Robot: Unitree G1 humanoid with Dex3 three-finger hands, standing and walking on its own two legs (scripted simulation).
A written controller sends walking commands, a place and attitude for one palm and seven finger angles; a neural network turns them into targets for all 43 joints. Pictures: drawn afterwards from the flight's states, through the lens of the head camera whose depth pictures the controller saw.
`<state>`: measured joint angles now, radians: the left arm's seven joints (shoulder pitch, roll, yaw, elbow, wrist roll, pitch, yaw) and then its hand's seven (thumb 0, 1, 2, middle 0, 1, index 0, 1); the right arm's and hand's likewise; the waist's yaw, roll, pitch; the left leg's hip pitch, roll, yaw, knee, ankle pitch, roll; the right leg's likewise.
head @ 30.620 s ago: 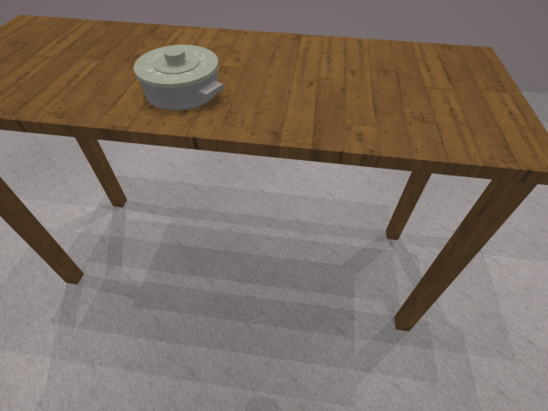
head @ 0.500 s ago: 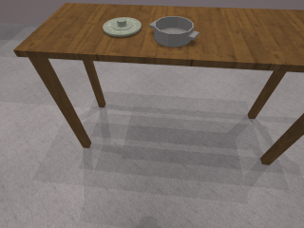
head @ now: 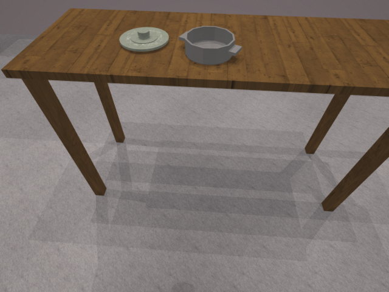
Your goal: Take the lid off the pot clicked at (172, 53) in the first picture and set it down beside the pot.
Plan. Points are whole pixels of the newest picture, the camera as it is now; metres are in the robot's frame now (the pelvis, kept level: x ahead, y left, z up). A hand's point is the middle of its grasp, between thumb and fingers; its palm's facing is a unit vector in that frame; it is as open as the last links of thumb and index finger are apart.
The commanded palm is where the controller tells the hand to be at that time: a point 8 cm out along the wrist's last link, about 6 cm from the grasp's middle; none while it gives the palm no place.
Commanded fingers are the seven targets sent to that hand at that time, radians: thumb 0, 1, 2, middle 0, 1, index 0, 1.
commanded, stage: let the arm hang, fingers relaxed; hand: left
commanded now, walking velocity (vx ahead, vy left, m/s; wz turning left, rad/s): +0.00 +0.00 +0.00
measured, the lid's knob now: (143, 32) +0.91 +0.22 +0.10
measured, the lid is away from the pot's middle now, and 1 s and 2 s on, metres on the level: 0.25 0.25 0.25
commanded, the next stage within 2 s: look to check the result in 0.48 s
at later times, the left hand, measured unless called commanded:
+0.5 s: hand out of the picture +0.00 +0.17 -0.18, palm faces +0.02 -0.98 -0.18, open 7.4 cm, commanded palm none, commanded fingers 0.00 0.90 0.90 -0.20 -0.30 -0.20 -0.30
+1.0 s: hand out of the picture +0.01 +0.18 -0.18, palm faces +0.01 -0.98 -0.19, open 7.4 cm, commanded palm none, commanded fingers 0.00 0.90 0.90 -0.20 -0.30 -0.20 -0.30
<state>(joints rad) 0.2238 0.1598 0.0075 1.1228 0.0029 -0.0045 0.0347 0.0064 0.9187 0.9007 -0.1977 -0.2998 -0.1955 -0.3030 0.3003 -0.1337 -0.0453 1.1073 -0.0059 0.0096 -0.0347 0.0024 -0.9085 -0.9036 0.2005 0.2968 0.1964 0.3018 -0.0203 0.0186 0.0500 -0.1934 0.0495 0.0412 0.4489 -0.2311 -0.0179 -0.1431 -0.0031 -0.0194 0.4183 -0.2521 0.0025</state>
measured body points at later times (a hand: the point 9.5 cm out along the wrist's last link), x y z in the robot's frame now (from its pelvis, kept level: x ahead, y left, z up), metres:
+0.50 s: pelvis +0.00 +0.01 +0.00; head +0.02 +0.01 +0.45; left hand +0.00 +0.22 -0.16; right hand -0.01 -0.21 -0.16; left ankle +0.01 +0.13 -0.74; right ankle -0.02 -0.12 -0.74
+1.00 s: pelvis +0.00 +0.01 +0.00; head +0.02 +0.01 +0.45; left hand +0.01 +0.23 -0.16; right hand -0.02 -0.20 -0.16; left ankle +0.01 +0.13 -0.74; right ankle -0.02 -0.12 -0.74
